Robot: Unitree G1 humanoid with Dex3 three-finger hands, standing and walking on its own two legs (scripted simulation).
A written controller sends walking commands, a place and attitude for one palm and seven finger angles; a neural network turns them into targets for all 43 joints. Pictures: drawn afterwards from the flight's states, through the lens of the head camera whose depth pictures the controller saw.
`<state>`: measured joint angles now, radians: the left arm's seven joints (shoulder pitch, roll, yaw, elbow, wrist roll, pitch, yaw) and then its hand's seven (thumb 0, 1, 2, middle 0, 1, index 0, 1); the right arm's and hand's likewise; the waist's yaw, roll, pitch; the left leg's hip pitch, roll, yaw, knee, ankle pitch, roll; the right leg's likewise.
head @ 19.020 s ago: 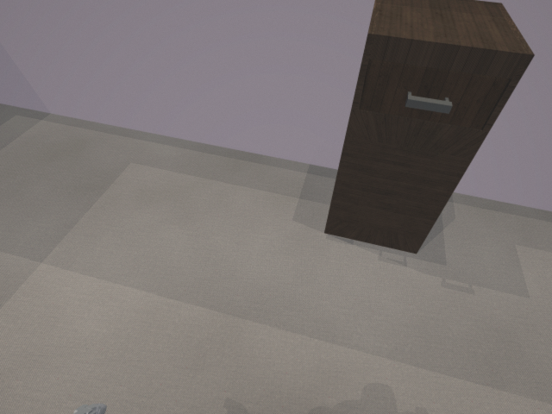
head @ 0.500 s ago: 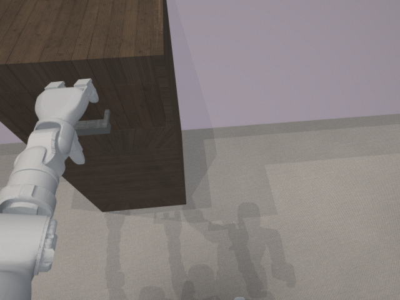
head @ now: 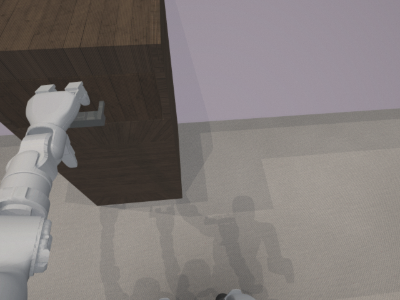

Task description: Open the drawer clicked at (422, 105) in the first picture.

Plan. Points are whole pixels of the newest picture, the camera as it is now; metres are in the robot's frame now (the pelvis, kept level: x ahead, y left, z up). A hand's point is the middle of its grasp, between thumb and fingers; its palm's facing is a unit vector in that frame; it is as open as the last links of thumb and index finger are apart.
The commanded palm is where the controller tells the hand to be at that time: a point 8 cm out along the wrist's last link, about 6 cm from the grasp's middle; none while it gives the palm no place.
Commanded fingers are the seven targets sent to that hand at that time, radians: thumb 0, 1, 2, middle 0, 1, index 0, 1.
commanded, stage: lower the fingers behind the handle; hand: left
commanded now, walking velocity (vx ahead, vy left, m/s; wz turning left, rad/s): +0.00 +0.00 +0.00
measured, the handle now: (77, 113) +0.53 +0.28 +0.00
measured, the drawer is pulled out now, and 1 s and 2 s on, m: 0.00 0.00 0.00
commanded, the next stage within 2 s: close the thumb around the handle in 1.12 s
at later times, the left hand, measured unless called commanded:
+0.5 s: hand (71, 135) +0.46 +0.28 +0.00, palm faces -0.09 -0.04 -0.99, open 13.8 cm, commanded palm +0.46 +0.27 +0.05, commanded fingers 0.00 -0.50 0.30 -0.30 -1.20 -0.30 -1.20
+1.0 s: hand (76, 136) +0.47 +0.28 -0.02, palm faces -0.09 -0.05 -0.99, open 13.8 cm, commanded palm +0.46 +0.26 +0.04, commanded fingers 0.00 -0.50 0.30 -0.30 -1.20 -0.30 -1.20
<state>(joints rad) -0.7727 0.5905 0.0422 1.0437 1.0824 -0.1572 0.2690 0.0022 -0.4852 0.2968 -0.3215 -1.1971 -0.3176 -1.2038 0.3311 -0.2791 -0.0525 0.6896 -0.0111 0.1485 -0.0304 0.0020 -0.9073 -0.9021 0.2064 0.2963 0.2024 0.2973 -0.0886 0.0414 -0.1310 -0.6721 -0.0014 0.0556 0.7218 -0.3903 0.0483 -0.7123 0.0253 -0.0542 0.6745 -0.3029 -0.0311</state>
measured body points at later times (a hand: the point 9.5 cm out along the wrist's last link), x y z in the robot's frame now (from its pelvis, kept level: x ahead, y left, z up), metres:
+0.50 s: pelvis -0.01 +0.01 -0.01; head +0.11 +0.02 +0.42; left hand +0.46 +0.28 +0.05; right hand -0.01 -0.27 -0.14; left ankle -0.04 +0.09 -0.71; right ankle +0.00 -0.10 -0.71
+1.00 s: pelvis -0.01 +0.02 -0.02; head +0.11 +0.03 +0.41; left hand +0.47 +0.28 +0.04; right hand -0.01 -0.25 -0.15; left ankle -0.04 +0.09 -0.71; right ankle +0.00 -0.10 -0.71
